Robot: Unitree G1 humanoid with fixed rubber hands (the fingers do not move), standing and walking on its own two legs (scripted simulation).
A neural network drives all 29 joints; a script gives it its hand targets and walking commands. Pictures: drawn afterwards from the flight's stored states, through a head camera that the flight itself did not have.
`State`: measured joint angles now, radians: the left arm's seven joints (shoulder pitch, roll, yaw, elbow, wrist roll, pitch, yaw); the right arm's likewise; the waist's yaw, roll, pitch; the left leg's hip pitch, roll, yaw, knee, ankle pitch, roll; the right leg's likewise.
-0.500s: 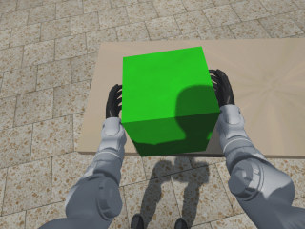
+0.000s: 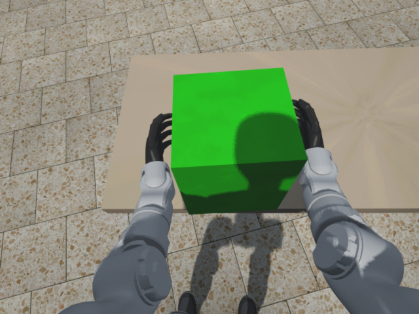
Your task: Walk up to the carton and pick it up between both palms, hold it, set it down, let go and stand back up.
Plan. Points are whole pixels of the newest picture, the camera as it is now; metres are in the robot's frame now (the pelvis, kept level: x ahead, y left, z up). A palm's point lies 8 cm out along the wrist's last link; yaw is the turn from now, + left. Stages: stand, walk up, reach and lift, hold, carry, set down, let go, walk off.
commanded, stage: set down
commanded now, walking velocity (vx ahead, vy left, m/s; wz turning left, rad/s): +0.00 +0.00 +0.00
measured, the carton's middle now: (230, 149) +0.44 +0.00 -0.04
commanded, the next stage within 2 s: none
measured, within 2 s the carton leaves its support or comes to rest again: neither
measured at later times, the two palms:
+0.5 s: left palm (156, 156) +0.40 +0.15 +0.00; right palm (310, 142) +0.43 -0.15 +0.01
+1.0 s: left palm (157, 156) +0.40 +0.15 -0.01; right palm (310, 143) +0.43 -0.15 +0.01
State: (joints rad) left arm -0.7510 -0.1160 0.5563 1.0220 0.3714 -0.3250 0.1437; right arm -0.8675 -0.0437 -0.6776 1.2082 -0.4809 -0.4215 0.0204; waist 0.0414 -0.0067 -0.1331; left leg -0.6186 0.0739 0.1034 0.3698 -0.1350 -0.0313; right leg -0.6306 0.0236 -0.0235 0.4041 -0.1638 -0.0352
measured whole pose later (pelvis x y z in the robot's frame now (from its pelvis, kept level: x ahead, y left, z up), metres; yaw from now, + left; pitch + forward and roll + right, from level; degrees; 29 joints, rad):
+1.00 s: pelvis +0.00 +0.00 +0.00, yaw +0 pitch +22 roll +1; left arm -0.72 -0.15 0.60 0.90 0.46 -0.31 0.12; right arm -0.83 0.02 -0.72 1.07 -0.53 -0.41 0.06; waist 0.02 -0.04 -0.09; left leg -0.60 0.07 0.11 0.36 -0.13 -0.03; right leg -0.61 0.02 -0.04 0.41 -0.17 -0.04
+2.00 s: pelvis -0.03 +0.00 -0.04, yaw -1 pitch +34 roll -1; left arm -0.99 0.18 -0.01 1.28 -0.29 -0.31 0.12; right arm -1.10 -0.45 0.18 1.40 0.43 -0.30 0.08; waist 0.13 0.01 -0.30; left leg -1.06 0.11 0.07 0.71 -0.24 -0.04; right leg -1.05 0.05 -0.04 0.69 -0.23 -0.05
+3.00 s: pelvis -0.03 -0.01 +0.00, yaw +1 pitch +18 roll +0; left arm -0.76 0.16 0.09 0.91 -0.13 -0.01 0.13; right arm -0.93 -0.43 0.14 1.22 0.42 -0.14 0.07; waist 0.09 0.00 -0.16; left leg -0.61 0.09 0.04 0.44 -0.14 -0.05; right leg -0.59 0.05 -0.04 0.43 -0.15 -0.05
